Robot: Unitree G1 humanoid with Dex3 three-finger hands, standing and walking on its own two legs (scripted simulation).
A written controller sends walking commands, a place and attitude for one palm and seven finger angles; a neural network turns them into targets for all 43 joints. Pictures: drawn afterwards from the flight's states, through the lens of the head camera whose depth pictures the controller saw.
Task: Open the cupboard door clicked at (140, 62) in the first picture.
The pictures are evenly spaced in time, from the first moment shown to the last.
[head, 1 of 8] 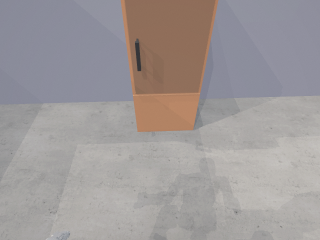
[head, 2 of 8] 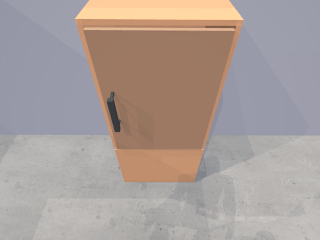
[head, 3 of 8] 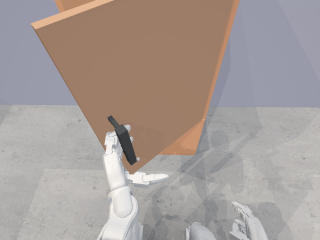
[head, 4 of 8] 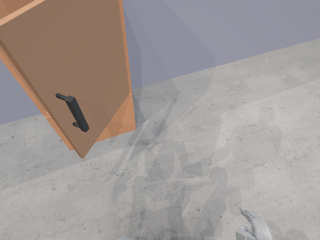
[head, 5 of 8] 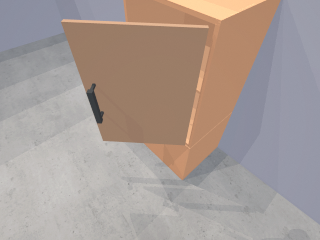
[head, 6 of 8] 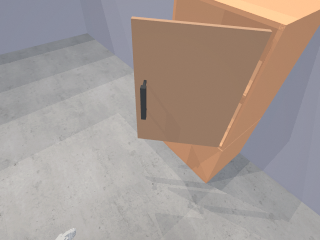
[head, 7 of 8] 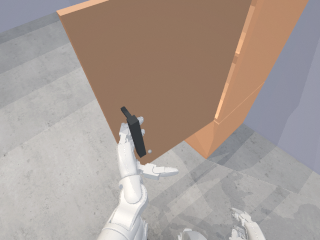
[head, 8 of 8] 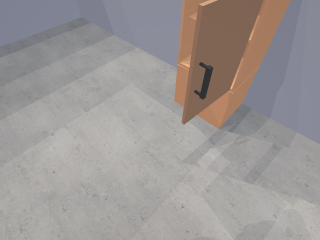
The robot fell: no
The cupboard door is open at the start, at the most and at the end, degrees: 0 85 84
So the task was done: yes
